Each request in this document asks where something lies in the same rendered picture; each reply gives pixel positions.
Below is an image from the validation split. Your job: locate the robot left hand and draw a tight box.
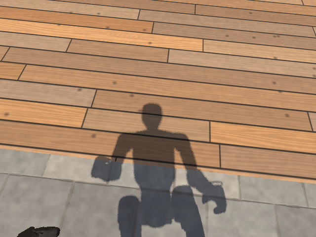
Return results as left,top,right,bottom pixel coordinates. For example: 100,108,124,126
17,226,60,237

